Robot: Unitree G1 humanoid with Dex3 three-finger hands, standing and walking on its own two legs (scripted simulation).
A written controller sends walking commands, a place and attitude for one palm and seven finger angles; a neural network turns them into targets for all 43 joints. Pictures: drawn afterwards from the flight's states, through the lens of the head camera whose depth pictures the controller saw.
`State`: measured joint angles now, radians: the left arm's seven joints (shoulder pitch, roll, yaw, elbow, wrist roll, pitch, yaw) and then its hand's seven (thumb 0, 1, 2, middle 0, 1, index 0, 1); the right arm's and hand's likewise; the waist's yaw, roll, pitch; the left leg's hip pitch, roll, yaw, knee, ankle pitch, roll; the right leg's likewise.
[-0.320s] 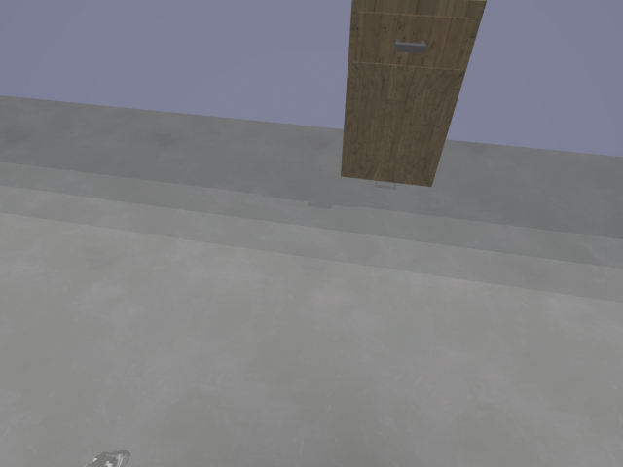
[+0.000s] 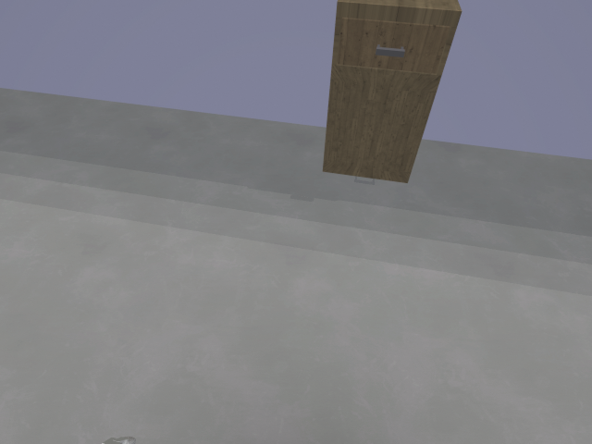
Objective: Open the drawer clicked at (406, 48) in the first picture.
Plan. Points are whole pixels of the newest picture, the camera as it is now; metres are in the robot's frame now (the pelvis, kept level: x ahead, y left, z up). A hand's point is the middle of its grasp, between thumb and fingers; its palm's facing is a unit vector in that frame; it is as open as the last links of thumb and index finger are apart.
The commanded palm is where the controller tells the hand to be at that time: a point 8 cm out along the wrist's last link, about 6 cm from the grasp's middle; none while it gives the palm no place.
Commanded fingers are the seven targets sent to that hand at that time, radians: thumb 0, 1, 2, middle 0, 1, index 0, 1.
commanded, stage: stand and wait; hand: left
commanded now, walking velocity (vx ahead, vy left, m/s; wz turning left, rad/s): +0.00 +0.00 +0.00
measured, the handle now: (390, 49) +1.55 -0.29 -0.09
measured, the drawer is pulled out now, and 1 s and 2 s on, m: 0.00 0.00 0.00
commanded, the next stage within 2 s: look at it before walking up in 0.50 s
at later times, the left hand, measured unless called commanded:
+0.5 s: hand out of the picture +0.06 +0.25 -0.15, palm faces -0.02 -0.94 -0.34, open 7.4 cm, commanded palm none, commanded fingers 0.00 0.90 0.90 -0.20 -0.30 -0.20 -0.30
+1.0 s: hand out of the picture +0.06 +0.25 -0.15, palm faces -0.03 -0.94 -0.33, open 7.4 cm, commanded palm none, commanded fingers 0.00 0.90 0.90 -0.20 -0.30 -0.20 -0.30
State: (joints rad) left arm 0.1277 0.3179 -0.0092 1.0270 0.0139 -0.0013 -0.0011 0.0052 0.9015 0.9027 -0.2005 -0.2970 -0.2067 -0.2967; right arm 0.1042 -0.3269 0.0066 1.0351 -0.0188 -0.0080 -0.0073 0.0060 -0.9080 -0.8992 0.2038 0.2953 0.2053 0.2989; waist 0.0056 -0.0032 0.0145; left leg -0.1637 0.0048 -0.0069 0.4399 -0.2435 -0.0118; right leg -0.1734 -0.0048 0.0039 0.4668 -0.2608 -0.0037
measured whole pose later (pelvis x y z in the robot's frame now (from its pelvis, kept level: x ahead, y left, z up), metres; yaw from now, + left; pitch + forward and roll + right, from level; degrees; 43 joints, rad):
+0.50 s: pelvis -0.01 +0.00 +0.00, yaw +0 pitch -2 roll +0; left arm 0.14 0.34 0.00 1.09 0.01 0.00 0.00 0.01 0.90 0.90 -0.20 -0.30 -0.21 -0.30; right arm 0.13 -0.34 0.01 1.11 -0.01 -0.01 0.00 0.01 -0.91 -0.90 0.20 0.30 0.20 0.30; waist 0.00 0.00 0.03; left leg -0.15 0.00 -0.01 0.39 -0.20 -0.01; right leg -0.16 -0.01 0.00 0.41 -0.21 0.00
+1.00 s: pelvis -0.01 +0.01 +0.00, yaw +0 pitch -2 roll +0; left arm 0.14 0.34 -0.01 1.09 0.02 -0.01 0.00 0.00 0.90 0.90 -0.20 -0.30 -0.21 -0.30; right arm 0.12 -0.34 0.01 1.11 -0.01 -0.01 0.00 0.01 -0.91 -0.90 0.20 0.30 0.20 0.30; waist 0.01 0.00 0.03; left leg -0.15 0.00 0.00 0.38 -0.20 0.00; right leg -0.15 -0.01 0.01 0.39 -0.21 0.01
